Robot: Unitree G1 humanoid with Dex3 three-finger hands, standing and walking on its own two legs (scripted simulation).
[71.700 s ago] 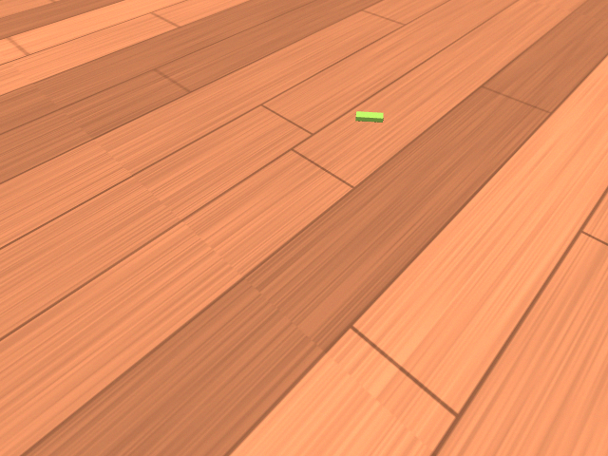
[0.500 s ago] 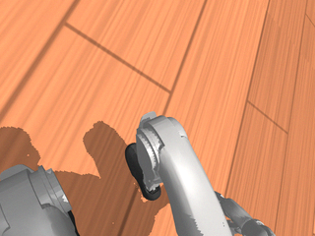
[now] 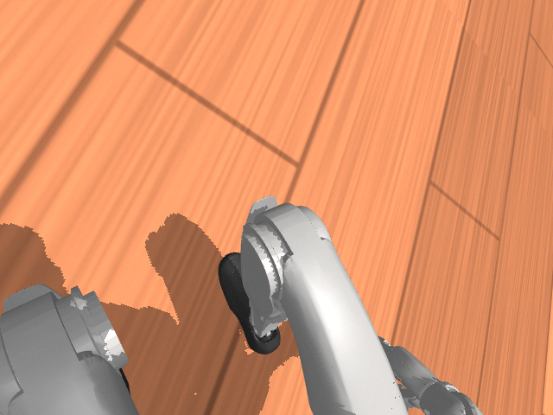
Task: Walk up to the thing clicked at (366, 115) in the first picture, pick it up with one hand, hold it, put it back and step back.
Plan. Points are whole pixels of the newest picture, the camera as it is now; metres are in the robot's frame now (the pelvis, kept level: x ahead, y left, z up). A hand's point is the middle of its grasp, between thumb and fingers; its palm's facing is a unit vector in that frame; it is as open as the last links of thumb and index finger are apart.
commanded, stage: close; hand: left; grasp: from above
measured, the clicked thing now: out of the picture +0.49 +0.33 -0.29
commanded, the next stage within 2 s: settle in 1.74 s
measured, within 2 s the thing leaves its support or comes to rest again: neither
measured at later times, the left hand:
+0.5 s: hand out of the picture +0.47 +0.31 -0.25, palm faces -0.49 -0.06 -0.87, open 12.2 cm
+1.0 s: hand out of the picture +0.46 +0.32 -0.26, palm faces -0.51 -0.06 -0.86, open 10.7 cm
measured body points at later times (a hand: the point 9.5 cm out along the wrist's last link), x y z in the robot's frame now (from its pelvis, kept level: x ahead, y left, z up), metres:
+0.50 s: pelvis +0.00 +0.00 +0.00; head +0.29 +0.14 +0.31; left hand +0.49 +0.32 -0.20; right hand +0.05 -0.26 -0.04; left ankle +0.05 +0.12 -0.27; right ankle +0.13 -0.14 -0.27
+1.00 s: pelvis +0.00 +0.00 +0.00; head +0.28 +0.14 +0.31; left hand +0.48 +0.32 -0.21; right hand +0.05 -0.25 -0.04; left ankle +0.05 +0.12 -0.27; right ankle +0.13 -0.14 -0.27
